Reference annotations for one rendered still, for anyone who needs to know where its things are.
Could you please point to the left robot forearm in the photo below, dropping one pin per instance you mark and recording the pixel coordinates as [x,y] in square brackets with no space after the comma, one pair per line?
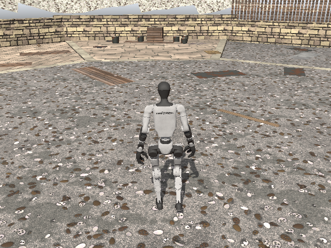
[141,142]

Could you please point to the robot thigh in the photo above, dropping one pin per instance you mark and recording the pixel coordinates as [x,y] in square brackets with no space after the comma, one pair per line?
[177,156]
[154,158]

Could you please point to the robot left upper arm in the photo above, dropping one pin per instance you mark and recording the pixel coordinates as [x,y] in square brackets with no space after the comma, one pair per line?
[146,118]

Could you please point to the robot right upper arm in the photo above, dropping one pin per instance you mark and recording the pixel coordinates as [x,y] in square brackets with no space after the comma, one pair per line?
[183,117]

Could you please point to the robot left hand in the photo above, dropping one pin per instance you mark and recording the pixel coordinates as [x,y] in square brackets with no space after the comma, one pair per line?
[139,158]

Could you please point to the right robot forearm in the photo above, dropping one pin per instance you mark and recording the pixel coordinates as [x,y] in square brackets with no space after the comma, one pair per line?
[189,137]

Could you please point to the robot right thigh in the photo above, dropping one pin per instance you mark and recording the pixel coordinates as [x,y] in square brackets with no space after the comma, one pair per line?
[177,156]

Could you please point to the robot left thigh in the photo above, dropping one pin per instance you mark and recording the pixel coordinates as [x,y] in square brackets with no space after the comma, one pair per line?
[154,158]

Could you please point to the robot right hand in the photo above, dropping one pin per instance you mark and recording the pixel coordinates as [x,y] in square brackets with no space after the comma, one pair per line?
[191,149]

